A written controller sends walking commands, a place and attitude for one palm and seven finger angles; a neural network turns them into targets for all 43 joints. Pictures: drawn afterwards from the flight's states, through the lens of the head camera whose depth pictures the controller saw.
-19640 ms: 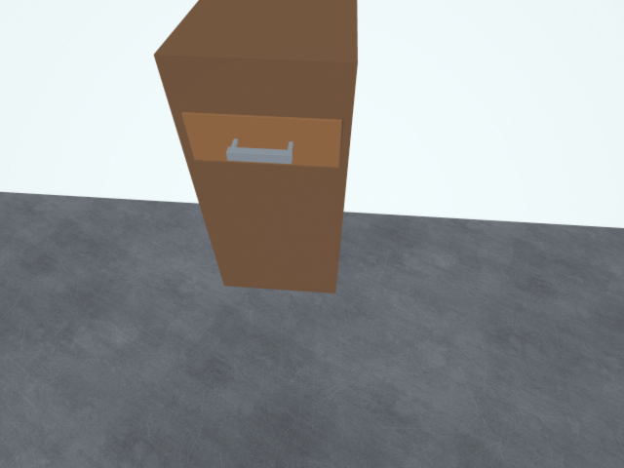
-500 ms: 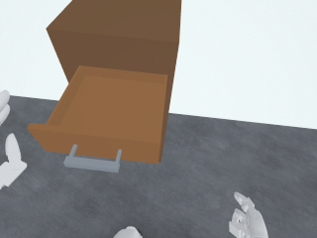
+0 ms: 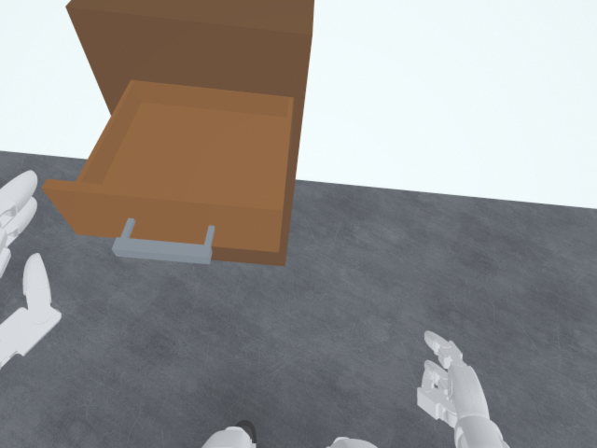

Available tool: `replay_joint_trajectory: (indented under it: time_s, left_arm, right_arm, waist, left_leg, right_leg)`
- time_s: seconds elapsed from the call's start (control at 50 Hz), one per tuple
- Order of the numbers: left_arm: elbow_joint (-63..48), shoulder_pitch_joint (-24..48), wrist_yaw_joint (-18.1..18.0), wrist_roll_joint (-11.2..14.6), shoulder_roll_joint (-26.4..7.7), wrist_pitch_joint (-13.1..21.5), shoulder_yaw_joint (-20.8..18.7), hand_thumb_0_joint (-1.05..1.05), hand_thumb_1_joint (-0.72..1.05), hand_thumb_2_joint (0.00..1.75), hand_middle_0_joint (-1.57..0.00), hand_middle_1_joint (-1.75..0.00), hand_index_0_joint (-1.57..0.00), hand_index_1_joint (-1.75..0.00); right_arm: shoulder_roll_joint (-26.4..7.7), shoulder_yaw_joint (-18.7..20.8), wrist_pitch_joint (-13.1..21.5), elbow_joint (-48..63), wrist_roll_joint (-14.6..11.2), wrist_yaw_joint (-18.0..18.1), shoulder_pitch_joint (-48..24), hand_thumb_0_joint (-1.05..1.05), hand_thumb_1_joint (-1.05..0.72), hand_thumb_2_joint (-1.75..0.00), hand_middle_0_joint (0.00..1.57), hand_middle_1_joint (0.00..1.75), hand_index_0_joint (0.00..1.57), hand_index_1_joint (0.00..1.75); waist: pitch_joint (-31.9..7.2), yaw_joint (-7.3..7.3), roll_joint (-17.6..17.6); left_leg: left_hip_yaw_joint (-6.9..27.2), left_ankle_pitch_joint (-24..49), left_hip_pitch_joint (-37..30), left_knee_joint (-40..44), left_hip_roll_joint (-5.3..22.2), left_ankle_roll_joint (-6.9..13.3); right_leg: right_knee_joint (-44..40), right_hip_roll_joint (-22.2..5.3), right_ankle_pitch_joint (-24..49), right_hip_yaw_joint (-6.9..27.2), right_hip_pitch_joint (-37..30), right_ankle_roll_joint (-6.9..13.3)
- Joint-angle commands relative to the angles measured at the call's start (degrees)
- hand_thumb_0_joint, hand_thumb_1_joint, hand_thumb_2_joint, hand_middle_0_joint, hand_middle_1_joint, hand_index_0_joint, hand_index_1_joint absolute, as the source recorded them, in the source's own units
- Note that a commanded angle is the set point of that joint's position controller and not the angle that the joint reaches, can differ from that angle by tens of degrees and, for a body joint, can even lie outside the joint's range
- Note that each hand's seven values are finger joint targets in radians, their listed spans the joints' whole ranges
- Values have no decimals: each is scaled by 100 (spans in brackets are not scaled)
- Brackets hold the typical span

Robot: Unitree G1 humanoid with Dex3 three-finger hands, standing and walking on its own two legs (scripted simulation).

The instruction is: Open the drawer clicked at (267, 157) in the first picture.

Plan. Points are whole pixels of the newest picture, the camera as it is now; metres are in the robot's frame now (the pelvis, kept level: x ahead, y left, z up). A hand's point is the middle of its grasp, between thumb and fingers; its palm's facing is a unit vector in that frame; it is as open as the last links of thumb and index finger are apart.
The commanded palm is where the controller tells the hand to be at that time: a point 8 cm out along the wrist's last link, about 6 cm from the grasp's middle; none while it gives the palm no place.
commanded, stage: stop stepping back and stand still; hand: left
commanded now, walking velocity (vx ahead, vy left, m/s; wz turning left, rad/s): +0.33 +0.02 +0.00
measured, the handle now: (167, 239) +0.43 +0.25 -0.08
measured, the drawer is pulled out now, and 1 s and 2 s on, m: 0.30 0.30 0.30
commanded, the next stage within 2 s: let the arm hang, fingers relaxed in 0.70 s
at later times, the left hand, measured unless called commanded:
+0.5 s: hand out of the picture +0.09 +0.22 +0.17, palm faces +0.36 -0.79 -0.49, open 7.4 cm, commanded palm +0.02 +0.26 +0.18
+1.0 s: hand out of the picture +0.05 +0.19 -0.12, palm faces +0.15 -0.95 -0.28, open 7.4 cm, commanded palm none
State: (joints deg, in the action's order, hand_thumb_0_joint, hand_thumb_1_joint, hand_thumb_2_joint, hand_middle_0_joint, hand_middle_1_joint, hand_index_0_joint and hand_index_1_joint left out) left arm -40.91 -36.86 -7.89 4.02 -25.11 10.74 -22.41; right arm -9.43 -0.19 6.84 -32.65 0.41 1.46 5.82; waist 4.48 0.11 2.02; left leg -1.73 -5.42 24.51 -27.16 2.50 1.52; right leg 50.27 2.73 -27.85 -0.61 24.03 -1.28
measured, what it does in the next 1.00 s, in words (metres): steps on the spot: right foot, then left foot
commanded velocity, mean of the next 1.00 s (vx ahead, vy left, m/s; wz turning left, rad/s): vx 0.13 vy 0.02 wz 0.00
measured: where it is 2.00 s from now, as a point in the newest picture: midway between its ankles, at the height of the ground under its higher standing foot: outside the picture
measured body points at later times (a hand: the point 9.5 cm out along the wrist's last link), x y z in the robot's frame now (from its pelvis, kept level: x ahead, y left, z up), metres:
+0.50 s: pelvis -0.09 -0.02 +0.00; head -0.07 -0.01 +0.45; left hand +0.07 +0.26 +0.20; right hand +0.07 -0.26 -0.08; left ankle -0.08 +0.10 -0.74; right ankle -0.07 -0.13 -0.74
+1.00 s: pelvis -0.08 -0.02 -0.01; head -0.08 -0.03 +0.44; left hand +0.04 +0.24 -0.10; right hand +0.06 -0.25 -0.14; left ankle -0.08 +0.09 -0.74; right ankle -0.07 -0.12 -0.74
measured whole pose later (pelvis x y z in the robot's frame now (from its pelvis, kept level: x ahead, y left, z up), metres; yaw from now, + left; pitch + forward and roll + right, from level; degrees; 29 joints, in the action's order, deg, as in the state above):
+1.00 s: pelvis -0.08 -0.02 -0.01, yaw +6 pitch -2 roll +0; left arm 31.8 -15.3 -1.1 -1.7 -11.8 -3.4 -3.6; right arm -11.6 0.5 -0.1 -46.9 1.3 0.0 11.0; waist 0.5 1.4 -1.1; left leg 0.0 -18.7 16.7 -37.0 -0.9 0.5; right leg 37.4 -1.1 -20.2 -4.8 15.7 1.8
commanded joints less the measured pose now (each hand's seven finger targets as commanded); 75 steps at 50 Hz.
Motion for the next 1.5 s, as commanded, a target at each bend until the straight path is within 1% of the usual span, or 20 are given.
replay_joint_trajectory:
  time_s: [0.0, 0.06, 0.08, 0.12, 0.18, 0.28, 0.36, 0.46, 0.5, 0.56, 0.64, 0.72, 0.76, 0.78, 0.88, 0.92, 1.02, 1.08, 1.3, 1.48]
  left_arm:
    - [-1284, -423, -151, 65, -681, 353, -712, 0, 90, 90, -20, -30, -20, -30]
    - [-1146, -618, -131, 58, -816, 230, -841, 0, 90, 90, -20, -30, -20, -30]
    - [-1049, -473, -130, 49, -958, 249, -947, 0, 90, 90, -20, -30, -20, -30]
    - [-405, -152, -161, 93, -650, 90, -708, 0, 90, 90, -20, -30, -20, -30]
    - [-90, -63, -150, -80, -481, 137, -500, 0, 90, 90, -20, -30, -20, -30]
    - [-553, 120, -293, -290, -567, 354, -368, 0, 90, 90, -20, -30, -20, -30]
    - [-1112, -133, -280, -249, -855, 469, -616, 0, 90, 90, -20, -30, -20, -30]
    - [-662, -180, -259, -147, -643, 438, -606, 0, 90, 90, -20, -30, -20, -30]
    - [-242, -156, -236, -116, -578, 425, -601, 0, 90, 90, -20, -30, -20, -30]
    - [-198, 78, -240, -112, -489, 363, -422, 0, 90, 90, -20, -30, -20, -30]
    - [-304, 236, -274, -157, -552, 340, -400, 0, 90, 90, -20, -30, -20, -30]
    - [-708, 440, -285, -280, -525, 386, -360, 0, 90, 90, -20, -30, -20, -30]
    - [-837, 354, -286, -266, -639, 422, -443, 0, 90, 90, -20, -30, -20, -30]
    - [4446, 830, 533, -771, 917, -581, 1723, 0, 90, 90, -20, -30, -20, -30]
    - [5806, 1366, 743, -635, 646, -1059, 1662, 0, 90, 90, -20, -30, -20, -30]
    - [6605, 1674, 707, -605, 533, -1100, 1689, 0, 90, 90, -20, -30, -20, -30]
    - [8339, 2112, 667, -499, 670, -1167, 1863, 0, 90, 90, -20, -30, -20, -30]
    - [9080, 1856, 666, -498, 956, -1138, 1837, 0, 90, 90, -20, -30, -20, -30]
    - [10333, 1677, 630, -451, 1041, -1080, 2064, 0, 90, 90, -20, -30, -20, -30]
    - [10580, 1533, 590, -465, 1151, -1102, 2072, 0, 90, 90, -20, -30, -20, -30]
  right_arm:
    - [-940, 304, 222, 819, -84, 32, -75, 0, -90, -90, 20, 30, 20, 30]
    - [-895, 275, 27, 1003, -135, 124, -45, 0, -90, -90, 20, 30, 20, 30]
    - [-855, 309, -47, 966, -158, 137, -16, 0, -90, -90, 20, 30, 20, 30]
    - [-815, 409, -137, 757, -267, 177, 101, 0, -90, -90, 20, 30, 20, 30]
    - [-822, 320, -187, 666, -142, 193, -135, 0, -90, -90, 20, 30, 20, 30]
    - [-847, 246, 222, 604, -78, 275, 51, 0, -90, -90, 20, 30, 20, 30]
    - [-821, 272, 279, 705, -73, 206, 230, 0, -90, -90, 20, 30, 20, 30]
    - [-944, 297, 308, 663, -170, 157, 112, 0, -90, -90, 20, 30, 20, 30]
    - [-920, 332, 230, 695, -185, 157, 139, 0, -90, -90, 20, 30, 20, 30]
    - [-851, 332, 62, 677, -161, 170, 203, 0, -90, -90, 20, 30, 20, 30]
    - [-846, 244, 52, 697, -131, 235, 28, 0, -90, -90, 20, 30, 20, 30]
    - [-810, 134, 131, 757, -98, 250, -8, 0, -90, -90, 20, 30, 20, 30]
    - [-806, 154, 231, 755, -77, 259, 14, 0, -90, -90, 20, 30, 20, 30]
    - [-1357, 506, 353, -818, 17, -237, 139, 0, -90, -90, 20, 30, 20, 30]
    - [-791, 312, -412, -697, 54, -116, 802, 0, -90, -90, 20, 30, 20, 30]
    - [-779, 316, -582, -820, 93, -78, 667, 0, -90, -90, 20, 30, 20, 30]
    - [-734, 133, -645, -1584, 94, 4, 778, 0, -90, -90, 20, 30, 20, 30]
    - [-619, 124, -645, -1871, 87, 90, 884, 0, -90, -90, 20, 30, 20, 30]
    - [-422, 83, -675, -2735, 4, 147, 1598, 0, -90, -90, 20, 30, 20, 30]
    - [-198, 92, -727, -3022, 39, 111, 1790, 0, -90, -90, 20, 30, 20, 30]
  waist:
    - [-1248, 68, -1561]
    - [-989, 71, -1007]
    - [-856, 148, -161]
    - [-731, 137, 1407]
    - [-392, 284, 576]
    - [-505, 118, 182]
    - [-1063, 64, -1744]
    - [-606, 102, -644]
    - [-405, 153, -50]
    - [-302, 240, 729]
    - [-371, 180, 137]
    - [-170, 120, -1463]
    - [-460, 63, -940]
    - [-348, 252, -691]
    - [-1038, 36, 1617]
    - [-632, -3, 1348]
    - [-156, -28, -1108]
    - [-325, -106, -1307]
    - [-175, -6, -249]
    - [247, -1, -172]
  left_leg:
    - [994, -1286, -535, 1082, 1058, 401]
    - [350, -2784, 140, 525, 157, -101]
    - [-92, -2389, -252, -957, -188, -280]
    - [405, -1874, -127, -3733, -405, -308]
    - [416, -1637, 187, -3292, -67, -168]
    - [-134, -1331, -1004, 749, -115, 151]
    - [1266, 964, -1874, 739, 1007, 451]
    - [670, -920, -318, 485, 638, 291]
    - [372, -2406, 78, 148, 172, 113]
    - [-8, -1777, -194, -1311, -177, -6]
    - [151, -1428, -1155, 110, -3, 116]
    - [1631, -2820, -281, 1528, 905, 483]
    - [1248, -1352, -573, 987, 740, 402]
    - [831, 161, -280, -198, 410, 212]
    - [217, -476, -387, -1076, -200, 3]
    - [202, -987, -424, -1041, -267, -26]
    - [868, 636, -913, 309, 334, 191]
    - [829, 235, -957, 490, 348, 202]
    - [623, 0, -1380, 705, 330, 120]
    - [555, -953, -1136, 878, 227, 112]
  right_leg:
    - [-966, -110, -112, -252, -876, 66]
    - [-3039, -186, 485, -531, -1911, 278]
    - [-3648, -983, 385, 233, -1102, 619]
    - [-4263, -2420, -626, 2102, 256, 1264]
    - [-3790, -1957, 510, 842, -112, 945]
    - [-3087, -1436, 1032, 519, -1227, 597]
    - [-1389, -501, 728, -383, -552, 118]
    - [-2483, -439, 1220, -229, -1745, 119]
    - [-2995, -738, 5, 525, -1439, 316]
    - [-3756, -1673, -843, 1696, -738, 910]
    - [-3096, -1144, -65, 711, -491, 569]
    - [-1687, -283, 632, -207, -973, 170]
    - [-2076, -357, 1367, -160, -1268, 146]
    - [-1354, -692, 2383, -254, -699, 199]
    - [-2167, -1420, 3802, 519, -1566, 723]
    - [-2336, -1503, 4114, 584, -1539, 861]
    - [-2366, -676, 1890, 117, -1290, 385]
    - [-2766, -688, 1854, 128, -1675, 406]
    - [-3171, -787, 1967, 164, -1603, 445]
    - [-3312, -760, 1078, 262, -1188, 444]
